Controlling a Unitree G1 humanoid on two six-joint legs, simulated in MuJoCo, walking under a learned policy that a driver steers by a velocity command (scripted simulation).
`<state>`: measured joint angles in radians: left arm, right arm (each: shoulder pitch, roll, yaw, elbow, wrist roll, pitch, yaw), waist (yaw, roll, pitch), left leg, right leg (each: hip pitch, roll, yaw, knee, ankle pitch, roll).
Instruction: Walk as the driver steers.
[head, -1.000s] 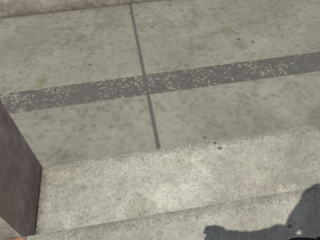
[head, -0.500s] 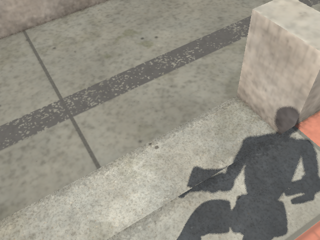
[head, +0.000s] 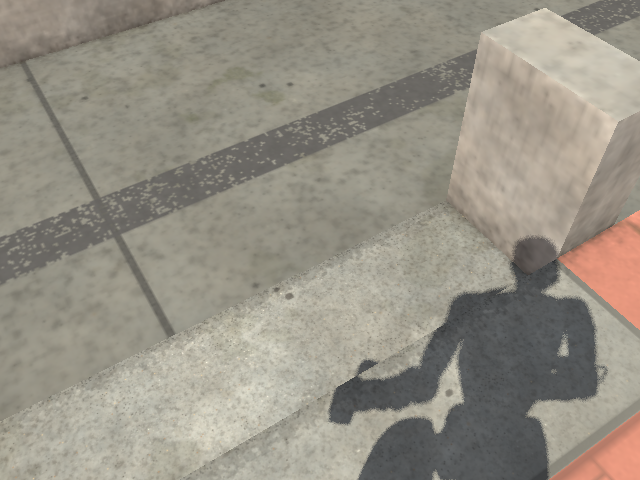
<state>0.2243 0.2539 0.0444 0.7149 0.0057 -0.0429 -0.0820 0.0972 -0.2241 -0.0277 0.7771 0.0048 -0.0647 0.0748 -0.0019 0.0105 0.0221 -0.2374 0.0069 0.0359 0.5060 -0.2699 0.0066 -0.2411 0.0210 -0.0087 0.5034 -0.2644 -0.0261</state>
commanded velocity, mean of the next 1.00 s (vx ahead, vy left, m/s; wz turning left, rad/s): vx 0.24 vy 0.00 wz -0.01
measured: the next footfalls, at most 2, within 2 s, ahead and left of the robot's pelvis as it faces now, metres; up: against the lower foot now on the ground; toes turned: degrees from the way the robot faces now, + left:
left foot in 0.92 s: +0.17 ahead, +0.15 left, +0.00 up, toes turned +5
right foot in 1.40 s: +0.61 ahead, -0.02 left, +0.00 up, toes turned -2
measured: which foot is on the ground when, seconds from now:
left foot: down 0.00-0.58, up 0.60-0.90, down 0.92-1.00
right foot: down 0.00-0.90, up 0.92-1.00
